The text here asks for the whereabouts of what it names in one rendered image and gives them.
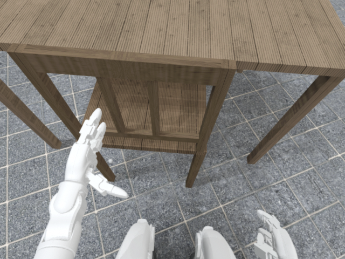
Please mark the table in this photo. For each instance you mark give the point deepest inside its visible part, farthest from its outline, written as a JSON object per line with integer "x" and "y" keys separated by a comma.
{"x": 288, "y": 36}

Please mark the right robot thigh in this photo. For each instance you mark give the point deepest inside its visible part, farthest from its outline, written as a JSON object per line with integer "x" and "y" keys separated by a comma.
{"x": 210, "y": 244}

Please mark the left robot hand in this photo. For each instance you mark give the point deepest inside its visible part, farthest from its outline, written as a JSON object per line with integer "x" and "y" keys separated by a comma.
{"x": 83, "y": 154}

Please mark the right robot hand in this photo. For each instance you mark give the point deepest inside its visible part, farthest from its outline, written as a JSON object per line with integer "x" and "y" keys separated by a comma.
{"x": 279, "y": 244}

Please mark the left robot thigh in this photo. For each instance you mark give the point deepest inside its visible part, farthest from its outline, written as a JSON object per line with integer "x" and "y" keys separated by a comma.
{"x": 138, "y": 242}

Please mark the chair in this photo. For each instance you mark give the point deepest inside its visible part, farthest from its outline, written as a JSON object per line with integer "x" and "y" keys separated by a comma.
{"x": 149, "y": 102}

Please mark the robot thigh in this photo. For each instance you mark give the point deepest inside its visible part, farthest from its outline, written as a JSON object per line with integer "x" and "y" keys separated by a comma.
{"x": 138, "y": 242}
{"x": 210, "y": 244}

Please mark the robot left forearm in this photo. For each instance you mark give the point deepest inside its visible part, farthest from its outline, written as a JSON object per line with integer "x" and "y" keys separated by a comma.
{"x": 61, "y": 237}

